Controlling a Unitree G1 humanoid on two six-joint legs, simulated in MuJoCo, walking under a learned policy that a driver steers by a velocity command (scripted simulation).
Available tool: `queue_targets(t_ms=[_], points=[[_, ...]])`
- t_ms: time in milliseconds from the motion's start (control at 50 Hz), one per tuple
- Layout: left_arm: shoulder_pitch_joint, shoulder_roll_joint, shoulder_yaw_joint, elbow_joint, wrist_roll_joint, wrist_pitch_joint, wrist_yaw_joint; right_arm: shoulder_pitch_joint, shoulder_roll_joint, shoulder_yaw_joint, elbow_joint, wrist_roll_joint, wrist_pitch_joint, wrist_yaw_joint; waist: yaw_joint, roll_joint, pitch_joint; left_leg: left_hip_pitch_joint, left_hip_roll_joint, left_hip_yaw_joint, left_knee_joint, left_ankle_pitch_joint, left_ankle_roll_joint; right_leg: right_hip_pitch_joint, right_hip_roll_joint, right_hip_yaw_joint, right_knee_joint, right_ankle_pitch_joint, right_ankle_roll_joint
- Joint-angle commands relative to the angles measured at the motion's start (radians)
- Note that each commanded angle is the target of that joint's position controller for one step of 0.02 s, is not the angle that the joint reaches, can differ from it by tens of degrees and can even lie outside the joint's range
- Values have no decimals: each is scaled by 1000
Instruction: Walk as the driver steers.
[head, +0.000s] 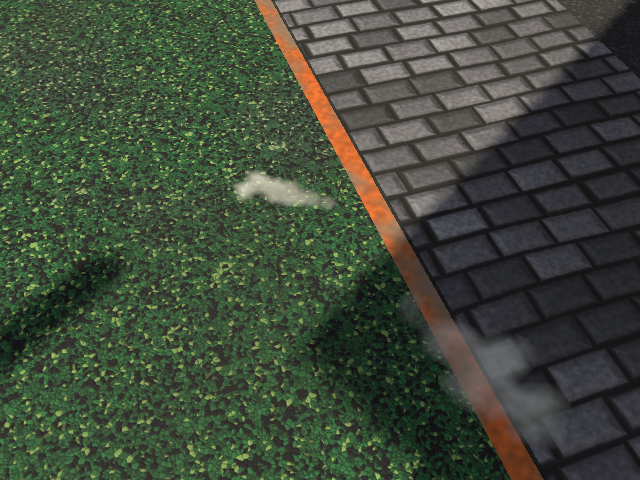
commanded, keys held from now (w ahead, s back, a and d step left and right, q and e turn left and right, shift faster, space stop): q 0.70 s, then no key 0.14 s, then e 0.16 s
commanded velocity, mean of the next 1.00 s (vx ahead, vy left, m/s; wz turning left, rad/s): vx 0.06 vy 0.00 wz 0.39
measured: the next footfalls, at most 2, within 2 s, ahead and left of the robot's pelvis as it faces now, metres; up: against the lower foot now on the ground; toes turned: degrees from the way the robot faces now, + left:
right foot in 0.08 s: +0.17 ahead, -0.10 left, +0.00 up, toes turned +2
left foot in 0.50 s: +0.06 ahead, +0.10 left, +0.00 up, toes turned +19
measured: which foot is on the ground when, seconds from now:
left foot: down 0.00-0.08, up 0.10-0.48, down 0.50-1.00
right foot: up 0.00-0.06, down 0.08-0.50, up 0.52-0.94, down 0.96-1.00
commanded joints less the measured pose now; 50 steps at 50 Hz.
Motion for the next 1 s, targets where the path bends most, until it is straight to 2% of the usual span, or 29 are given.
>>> queue_targets(t_ms=[20, 60, 80, 100, 120, 140, 160, 180, 200, 260, 340, 420, 460, 480, 500, 520, 540, 580, 620, 640, 680, 740, 840, 880, 920, 940, 960, 980, 1000], points=[[56, 59, 5, -32, -10, -17, 20, -32, -169, -40, -46, 6, 0, -5, 69, 172, -61, -33, 190, -155, 59, 736, 104, 189, 50, -41, -118, 64, -10], [144, 98, 16, -1, 3, -34, 41, -52, -167, -44, -54, 19, 7, -11, 116, 114, -86, -76, 148, -171, 195, 593, 61, 361, 29, -20, -274, 200, -37], [211, 161, 31, 5, 18, -46, 53, -40, -129, -35, -81, 24, 3, -14, 128, 18, -165, -172, 95, -147, 345, 347, 30, 533, -131, 99, -247, 493, -68], [255, 234, 48, -12, 14, -37, 55, 70, -39, -17, -97, 38, 12, -25, 105, -184, -300, -333, -20, -62, 603, -300, 8, 735, -418, 307, -181, 915, -191], [268, 212, 54, -13, -29, -14, 53, 101, -105, -36, -70, 25, 44, -42, 129, -173, -357, -383, -45, -55, 780, -472, 11, 695, -454, 366, -212, 879, -280], [220, 155, 40, -28, -36, -5, 55, 64, -134, -49, -65, 3, 63, -41, 110, -77, -258, -419, -11, -78, 861, -413, 5, 603, -397, 304, -265, 716, -273], [144, 103, 24, -39, -29, -1, 63, 12, -122, -53, -73, -7, 74, -35, 85, -60, -167, -439, 18, -78, 862, -340, -5, 511, -342, 235, -310, 588, -243], [101, 78, 16, -42, -23, 1, 70, -13, -112, -55, -79, -11, 84, -29, 63, -76, -110, -428, 39, -78, 845, -287, -23, 435, -302, 169, -348, 537, -219], [81, 75, 16, -42, -21, 3, 77, -13, -103, -57, -80, -15, 98, -23, 47, -99, -91, -394, 46, -69, 838, -248, -40, 375, -275, 115, -373, 495, -209], [76, 81, 22, -37, -10, 0, 79, -13, -81, -59, -91, -12, 124, -15, 30, -78, -111, -343, 33, -43, 820, -206, -60, 316, -263, 34, -385, 447, -223], [66, 99, 33, -30, -3, 9, 74, -108, -64, -48, -143, -14, 149, 7, 49, -116, -95, -298, 59, -17, 620, -153, -45, 271, -265, -20, -409, 160, -211], [89, 149, 53, -22, 1, 28, 62, -163, -88, -48, -190, -8, 150, 21, 72, -118, -101, -215, 48, 26, 463, -174, -16, 267, -303, -23, -377, 41, -198], [79, 172, 64, -20, -9, 38, 61, -135, -87, -48, -194, -8, 139, 22, 45, -83, -103, -113, 29, 48, 302, -106, 12, 233, -298, -58, -305, 1, -151], [104, 164, 66, -11, -7, 46, 59, -106, -104, -52, -183, -10, 130, 19, 36, -23, -94, -43, 22, 14, 191, -58, 30, 180, -274, -95, -229, -62, -94], [151, 118, 60, -8, -3, 57, 50, -98, -170, -65, -190, -21, 117, 9, 44, 198, -51, -27, 175, -238, -26, -74, 65, 78, -178, -194, -8, -231, -11], [104, 69, 43, -82, -13, 66, 60, -117, -324, -99, -226, -18, 116, 1, 42, 400, 18, -83, 428, -611, -99, 143, 198, -135, 18, -188, 155, -489, 54], [22, 105, 48, -87, -1, 78, 68, -64, -300, -106, -207, -28, 120, -13, -9, 252, 17, -136, 412, -554, -84, 168, 258, -102, -9, -41, 322, -456, 45], [76, 106, 54, -58, -26, 75, 56, -201, -212, -79, -223, -14, 124, -23, 84, 174, 25, -171, 262, -376, -60, 99, 193, -62, -22, 10, 342, -266, 30], [132, 128, 65, -26, -1, 66, 48, -259, -174, -69, -249, -3, 119, -21, 101, 183, -37, -110, 196, -311, -21, 247, 175, -37, 1, -7, 385, -199, 28], [136, 126, 66, -25, -1, 67, 45, -240, -167, -68, -249, 2, 115, -17, 95, 154, -65, -84, 196, -313, -6, 303, 180, -29, 7, -6, 397, -200, 32], [117, 106, 61, -39, -9, 70, 44, -197, -181, -74, -240, 5, 109, -14, 79, 130, -76, -29, 202, -338, 6, 328, 190, -50, 8, 4, 363, -205, 42], [98, 99, 54, -49, -15, 77, 51, -157, -181, -76, -233, -2, 108, -19, 51, 160, -75, 22, 213, -378, 9, 294, 204, -54, 9, 8, 262, -227, 47], [90, 89, 44, -58, -24, 74, 57, -158, -184, -71, -224, -17, 109, -18, 35, 167, -77, -38, 211, -403, 32, 309, 206, 102, 29, -7, 100, -278, 19], [125, 81, 39, -42, -32, 71, 59, -189, -161, -58, -220, -21, 109, -19, 48, 166, -90, -73, 208, -390, 39, 328, 190, 205, 34, -21, 6, -278, 3], [178, 46, 25, -10, -33, 65, 60, -222, -122, -35, -204, -14, 107, -28, 87, 138, -95, -132, 186, -360, 57, 279, 147, 372, 34, -32, -225, -144, -16], [182, 36, 17, -1, -26, 56, 61, -210, -104, -24, -189, -11, 104, -33, 94, 106, -85, -186, 169, -341, 62, 204, 101, 469, 19, 6, -374, -24, -25], [157, 90, 21, -13, -8, 42, 66, -179, -85, -17, -186, -15, 97, -35, 62, 6, -79, -224, 115, -293, 125, 105, 49, 502, -105, 175, -436, -12, -47], [73, 183, 34, -46, -9, 33, 59, -143, -93, -21, -185, -6, 97, -35, 5, -95, -47, -231, -8, -179, 145, -34, 12, 404, -240, 338, -447, 106, -112], [59, 163, 33, -30, -19, 32, 44, -170, -118, -24, -168, -15, 103, -40, 22, -119, -27, -109, 6, -142, 123, -65, 2, 270, -248, 338, -428, 97, -155]])
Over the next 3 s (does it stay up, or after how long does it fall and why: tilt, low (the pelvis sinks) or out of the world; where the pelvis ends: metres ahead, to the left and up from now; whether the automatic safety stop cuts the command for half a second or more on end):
stays up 0.72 0.15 0.00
